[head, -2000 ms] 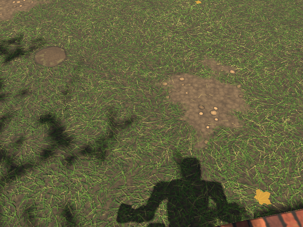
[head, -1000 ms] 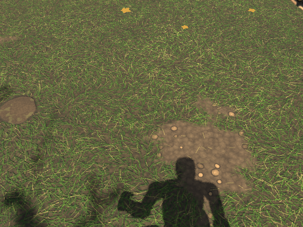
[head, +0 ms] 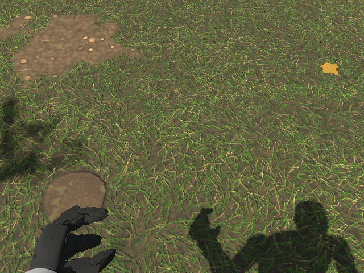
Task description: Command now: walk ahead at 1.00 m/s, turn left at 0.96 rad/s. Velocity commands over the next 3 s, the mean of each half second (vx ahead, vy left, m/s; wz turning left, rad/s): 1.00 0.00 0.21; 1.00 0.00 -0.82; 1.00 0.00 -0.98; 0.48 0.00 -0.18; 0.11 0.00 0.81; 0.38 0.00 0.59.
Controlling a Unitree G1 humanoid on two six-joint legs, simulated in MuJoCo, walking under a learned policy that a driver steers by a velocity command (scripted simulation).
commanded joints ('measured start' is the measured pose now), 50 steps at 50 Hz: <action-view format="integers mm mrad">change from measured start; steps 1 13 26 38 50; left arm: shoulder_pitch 511 420 456 127 398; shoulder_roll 352 127 94 70 205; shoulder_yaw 125 79 79 55 125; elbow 65 218 185 45 138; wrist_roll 47 -19 -27 -12 -21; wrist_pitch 1 -46 26 76 42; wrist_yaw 34 -23 -34 -100 -2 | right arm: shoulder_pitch -37 -502 -215 -133 -272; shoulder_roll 27 -13 -60 -104 -59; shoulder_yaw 29 88 39 33 77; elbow -204 -362 -190 -94 -299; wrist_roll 50 -46 -42 -12 -73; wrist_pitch -26 29 -20 -65 5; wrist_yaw -2 79 -8 -28 -13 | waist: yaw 200 88 95 173 78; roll -429 -29 93 49 114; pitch -525 82 -81 53 23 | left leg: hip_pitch -728 -743 -118 -112 -745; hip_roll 15 241 494 372 318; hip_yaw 108 285 -5 598 212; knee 850 246 -331 -381 706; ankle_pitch -42 422 150 1220 77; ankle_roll -50 -74 -23 -144 -227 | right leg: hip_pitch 1067 300 -173 18 268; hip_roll -495 -162 -107 20 -71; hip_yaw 798 -34 26 -249 435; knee -180 -490 803 243 -312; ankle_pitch -572 26 -191 163 -161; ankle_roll -151 -139 -93 -159 -370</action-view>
